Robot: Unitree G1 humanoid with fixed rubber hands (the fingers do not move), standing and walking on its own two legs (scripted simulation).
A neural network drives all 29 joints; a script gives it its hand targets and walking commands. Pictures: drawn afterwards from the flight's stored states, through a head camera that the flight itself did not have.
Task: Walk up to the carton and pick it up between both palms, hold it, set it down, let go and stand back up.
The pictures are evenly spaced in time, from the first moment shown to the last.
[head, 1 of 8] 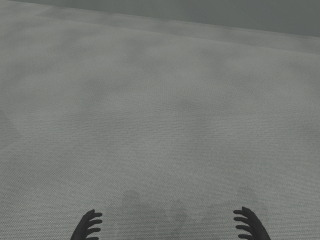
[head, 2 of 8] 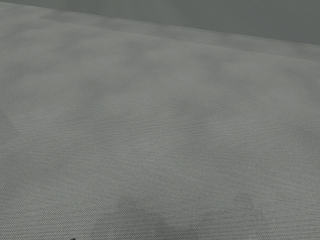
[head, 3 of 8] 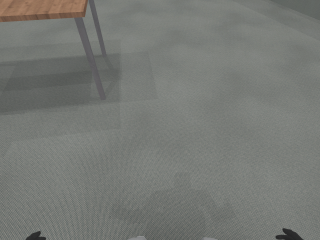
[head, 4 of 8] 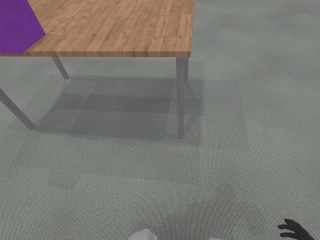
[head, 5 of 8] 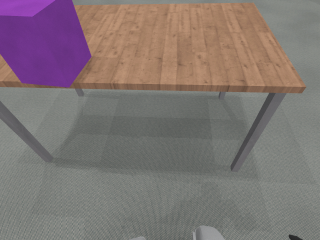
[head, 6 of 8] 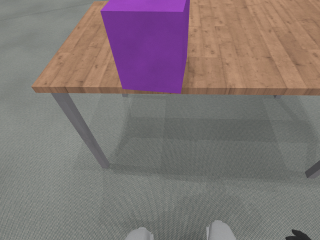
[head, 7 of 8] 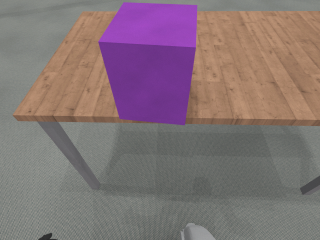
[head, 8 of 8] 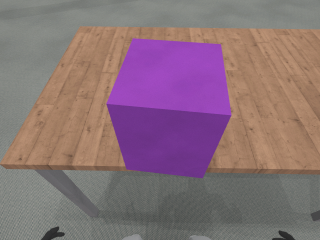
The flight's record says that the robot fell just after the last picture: no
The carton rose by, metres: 0.00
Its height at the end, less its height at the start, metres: +0.00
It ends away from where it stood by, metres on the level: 0.00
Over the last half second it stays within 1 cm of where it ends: yes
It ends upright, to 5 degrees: yes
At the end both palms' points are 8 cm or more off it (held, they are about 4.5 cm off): yes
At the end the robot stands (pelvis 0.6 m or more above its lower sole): yes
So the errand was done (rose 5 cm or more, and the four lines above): no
